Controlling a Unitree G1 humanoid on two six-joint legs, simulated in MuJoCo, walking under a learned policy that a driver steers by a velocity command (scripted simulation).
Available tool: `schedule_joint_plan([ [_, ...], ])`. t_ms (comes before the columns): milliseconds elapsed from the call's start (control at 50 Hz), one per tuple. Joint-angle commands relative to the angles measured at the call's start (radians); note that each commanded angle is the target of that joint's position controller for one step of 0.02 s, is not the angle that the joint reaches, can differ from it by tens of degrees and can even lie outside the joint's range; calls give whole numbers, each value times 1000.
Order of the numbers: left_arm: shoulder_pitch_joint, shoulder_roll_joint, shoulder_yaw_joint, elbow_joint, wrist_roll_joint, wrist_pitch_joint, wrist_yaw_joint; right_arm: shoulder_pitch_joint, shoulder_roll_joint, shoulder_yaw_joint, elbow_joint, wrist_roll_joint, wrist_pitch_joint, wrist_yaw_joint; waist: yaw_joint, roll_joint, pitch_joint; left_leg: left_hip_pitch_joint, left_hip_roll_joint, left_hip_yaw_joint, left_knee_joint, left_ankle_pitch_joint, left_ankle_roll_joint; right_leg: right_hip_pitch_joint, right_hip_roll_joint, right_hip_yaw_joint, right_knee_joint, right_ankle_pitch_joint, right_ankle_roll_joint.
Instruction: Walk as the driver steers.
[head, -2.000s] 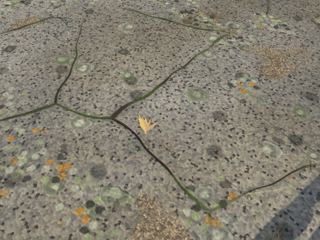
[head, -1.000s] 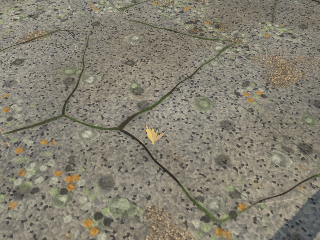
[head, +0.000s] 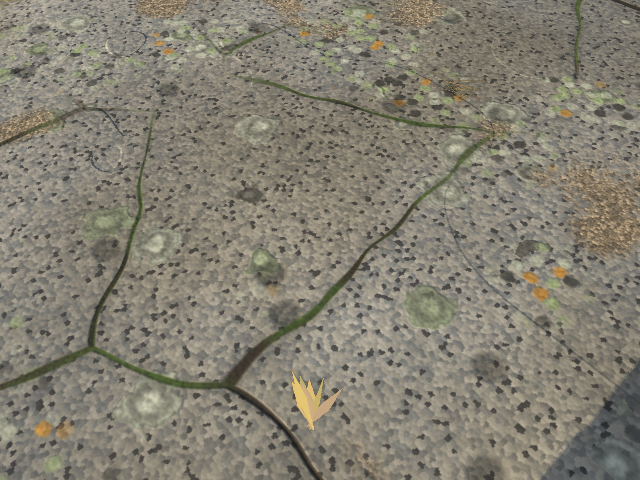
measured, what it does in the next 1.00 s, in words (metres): walks ahead: left foot, then right foot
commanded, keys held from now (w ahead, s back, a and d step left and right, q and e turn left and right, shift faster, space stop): w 1.00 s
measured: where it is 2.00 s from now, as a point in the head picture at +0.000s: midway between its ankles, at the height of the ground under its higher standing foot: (278, 298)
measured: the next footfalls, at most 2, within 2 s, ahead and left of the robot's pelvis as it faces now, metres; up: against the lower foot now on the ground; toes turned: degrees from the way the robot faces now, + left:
left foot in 0.34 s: +0.14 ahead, +0.13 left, +0.00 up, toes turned +2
right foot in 0.82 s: +0.48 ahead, -0.10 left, +0.00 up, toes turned -2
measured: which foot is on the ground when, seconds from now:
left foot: down 0.00-0.02, up 0.04-0.32, down 0.34-0.82, up 0.84-1.00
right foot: down 0.00-0.34, up 0.36-0.80, down 0.82-1.00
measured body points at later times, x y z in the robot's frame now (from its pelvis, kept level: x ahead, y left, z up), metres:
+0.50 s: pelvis +0.13 +0.04 +0.01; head +0.14 +0.07 +0.46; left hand +0.26 +0.30 -0.12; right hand +0.11 -0.22 -0.12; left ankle +0.10 +0.13 -0.74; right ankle +0.18 -0.12 -0.67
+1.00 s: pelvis +0.40 -0.01 +0.00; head +0.43 -0.01 +0.45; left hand +0.51 +0.25 -0.13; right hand +0.45 -0.28 -0.13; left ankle +0.34 +0.13 -0.64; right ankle +0.44 -0.10 -0.74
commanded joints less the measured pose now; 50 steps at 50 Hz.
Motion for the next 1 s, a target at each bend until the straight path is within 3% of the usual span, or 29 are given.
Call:
schedule_joint_plan([
  [20,116,216,52,-1,2,3,13,188,-57,-5,-1,-19,-11,-3,-33,-110,-189,-207,112,-64,148,98,7,479,-164,161,12,524,-152],
  [40,157,150,45,21,-17,18,10,158,-36,3,0,-8,-3,-10,11,-148,-212,-283,73,-21,217,-128,-15,502,-201,237,-22,229,-215],
  [60,207,161,53,35,-35,29,7,73,-81,-8,-28,6,7,-13,54,-145,-175,-360,46,3,286,-230,-16,476,-217,332,-110,-172,-233],
  [100,216,197,62,27,-17,22,9,-42,-114,-20,-68,23,20,-14,98,-157,-82,-476,73,-44,500,-311,-5,373,-285,504,-278,-647,-256],
  [140,126,191,62,0,-8,-7,15,-38,-133,-35,-70,24,15,-9,48,-141,-40,-482,137,-99,614,-262,12,245,-286,487,-331,-633,-234],
  [180,50,168,58,-22,-23,-17,11,-19,-111,-39,-51,15,1,-9,10,-103,-46,-386,150,-74,511,-186,22,156,-222,340,-353,-520,-180],
  [240,37,180,68,-16,-36,-9,7,6,-61,-32,-20,4,-9,-7,-8,-104,-62,-185,107,-6,308,-50,9,53,-138,168,-338,-410,-159],
  [280,60,177,70,-1,-48,1,7,36,-60,-34,-1,4,-8,-6,-27,-86,-62,-79,78,34,183,55,0,11,-122,132,-291,-459,-156],
  [320,54,138,59,-2,-46,8,7,114,-70,-40,27,6,-3,-6,-64,-47,-43,17,76,23,118,4,12,-76,-87,103,-185,-545,-124],
  [340,31,79,43,-18,-36,7,3,180,-106,-47,38,5,-5,-9,-84,76,-29,74,201,-157,0,-129,45,-172,-28,38,19,-517,-79],
  [360,-1,14,27,-53,-29,-4,2,222,-202,-64,34,6,-5,-12,-85,309,5,128,405,-500,-194,-387,127,-367,72,-94,322,-463,-21],
  [380,-36,64,36,-85,-37,-21,2,231,-243,-68,36,-13,-19,-7,-81,328,60,84,500,-726,-277,-559,219,-485,51,9,480,-482,-40],
  [400,-23,113,45,-80,-48,-32,-3,165,-198,-56,14,-11,-36,-6,-44,254,99,83,482,-694,-267,-530,204,-546,0,54,543,-382,-55],
  [420,9,132,51,-60,-43,-37,-7,122,-163,-47,-2,-5,-48,-1,-15,211,89,94,437,-594,-251,-405,164,-542,-20,52,551,-292,-61],
  [460,10,125,55,-43,-23,-42,-4,95,-141,-41,-19,2,-54,5,-2,156,60,90,377,-437,-256,-169,117,-480,-47,40,485,-165,-52],
  [500,-18,91,52,-44,-22,-39,-7,146,-107,-31,-3,-2,-52,1,-11,150,43,87,332,-322,-262,34,109,-420,-39,8,422,-74,-30],
  [620,-192,32,26,-100,-35,-33,-33,228,-122,-32,16,2,-39,-16,-54,139,69,81,292,-166,-267,264,105,-301,-6,-47,157,90,4],
  [700,-295,38,14,-141,-43,-38,-58,285,-122,-39,39,10,-25,-17,-79,136,119,160,329,-150,-238,322,117,-296,6,-64,65,62,-14],
  [760,-287,69,18,-157,-43,-45,-72,275,-139,-52,42,14,-13,-18,-38,154,108,217,361,-136,-163,529,102,-209,28,-74,14,-14,-56],
  [780,-233,97,30,-148,-40,-46,-71,257,-154,-57,36,14,-11,-18,0,173,65,222,360,-123,-97,726,91,-105,58,-94,11,-37,-75],
  [820,78,181,75,-58,-38,-43,-56,207,-149,-56,13,11,-5,-18,157,173,-128,91,296,-69,230,920,45,343,70,-91,20,8,-141],
  [840,275,261,95,-18,-22,-35,-41,205,-115,-42,-19,-11,-10,-16,208,30,-292,-168,223,-32,568,524,14,683,-155,172,62,10,-206],
  [860,305,276,88,2,-17,-31,-51,332,32,-4,-16,5,-34,-2,124,-238,-448,-495,41,-111,881,-268,-32,935,-366,657,-96,-206,-361],
  [880,266,183,64,-2,-23,-29,-50,239,-73,-30,-17,35,-60,4,155,-136,-349,-595,92,-209,988,-271,-11,845,-318,647,-161,-274,-313],
  [900,168,144,51,-19,-27,-33,-47,137,-117,-44,-51,53,-73,4,135,-101,-189,-644,140,-170,991,-184,3,688,-282,479,-184,-192,-272],
  [920,91,122,43,-34,-23,-39,-50,90,-116,-47,-59,48,-76,-6,97,-1,-115,-595,186,-146,944,-93,1,522,-246,366,-216,-71,-251],
  [940,51,98,37,-37,-13,-44,-55,74,-108,-58,-61,32,-69,-13,65,20,-63,-548,212,-137,890,-46,-3,398,-210,283,-244,5,-240],
  [960,40,79,31,-30,-3,-49,-56,101,-84,-59,-59,26,-56,-15,30,-2,-56,-485,235,-145,855,-17,-3,326,-184,230,-273,21,-232],
  [1000,64,82,30,-8,-8,-53,-53,112,-41,-58,-65,26,-34,-18,6,-21,-29,-457,250,-135,781,-13,-12,250,-172,182,-322,19,-241],
])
